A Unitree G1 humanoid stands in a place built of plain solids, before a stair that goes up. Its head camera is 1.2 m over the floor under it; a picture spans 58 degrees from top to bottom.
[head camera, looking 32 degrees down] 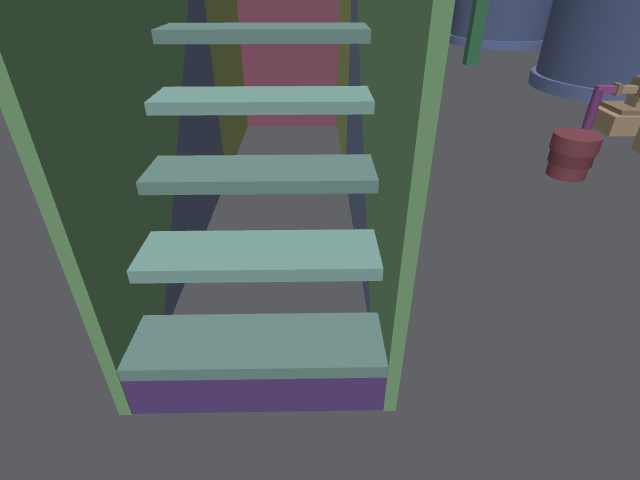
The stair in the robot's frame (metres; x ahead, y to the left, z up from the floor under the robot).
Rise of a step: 0.20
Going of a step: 0.21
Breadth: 0.88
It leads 1 degrees to the left of straight ahead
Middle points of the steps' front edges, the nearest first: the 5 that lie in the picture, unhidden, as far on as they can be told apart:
0.88 0.20 0.20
1.09 0.20 0.41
1.31 0.20 0.61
1.52 0.21 0.81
1.74 0.21 1.02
